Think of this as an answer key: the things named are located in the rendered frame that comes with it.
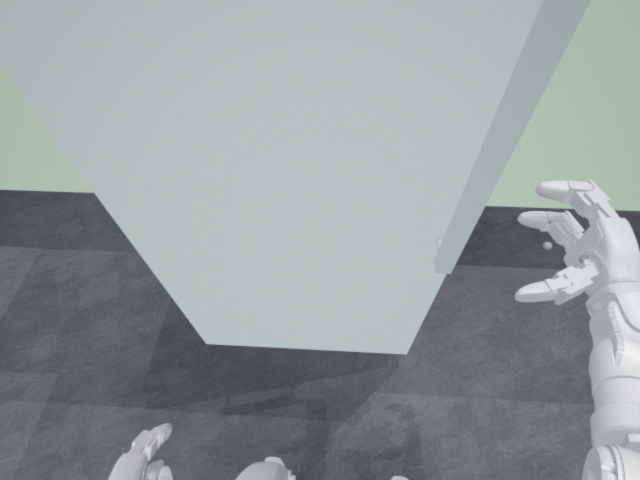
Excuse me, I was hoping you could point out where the left robot hand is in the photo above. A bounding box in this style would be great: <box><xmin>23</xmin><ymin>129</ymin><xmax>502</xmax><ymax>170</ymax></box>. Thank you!
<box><xmin>108</xmin><ymin>423</ymin><xmax>173</xmax><ymax>480</ymax></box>

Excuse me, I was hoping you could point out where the handle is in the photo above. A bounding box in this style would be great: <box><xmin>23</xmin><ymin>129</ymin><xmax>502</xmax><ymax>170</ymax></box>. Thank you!
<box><xmin>434</xmin><ymin>0</ymin><xmax>591</xmax><ymax>274</ymax></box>

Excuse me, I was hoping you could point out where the right robot hand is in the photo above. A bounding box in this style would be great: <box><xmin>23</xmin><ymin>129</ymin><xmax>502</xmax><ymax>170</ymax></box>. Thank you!
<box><xmin>515</xmin><ymin>180</ymin><xmax>640</xmax><ymax>305</ymax></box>

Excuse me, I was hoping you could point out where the right robot forearm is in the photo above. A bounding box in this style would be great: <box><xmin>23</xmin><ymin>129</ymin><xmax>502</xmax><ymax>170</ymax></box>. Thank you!
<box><xmin>585</xmin><ymin>281</ymin><xmax>640</xmax><ymax>453</ymax></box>

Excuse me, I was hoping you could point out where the robot right upper arm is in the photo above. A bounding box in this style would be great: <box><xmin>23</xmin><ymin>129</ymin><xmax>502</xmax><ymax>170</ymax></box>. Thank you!
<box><xmin>582</xmin><ymin>444</ymin><xmax>640</xmax><ymax>480</ymax></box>

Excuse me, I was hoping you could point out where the robot left shin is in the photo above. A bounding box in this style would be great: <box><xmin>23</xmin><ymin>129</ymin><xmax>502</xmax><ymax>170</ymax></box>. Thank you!
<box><xmin>264</xmin><ymin>457</ymin><xmax>285</xmax><ymax>467</ymax></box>

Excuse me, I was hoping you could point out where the fridge door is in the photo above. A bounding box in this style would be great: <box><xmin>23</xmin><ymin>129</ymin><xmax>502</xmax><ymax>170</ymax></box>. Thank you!
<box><xmin>0</xmin><ymin>0</ymin><xmax>543</xmax><ymax>355</ymax></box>

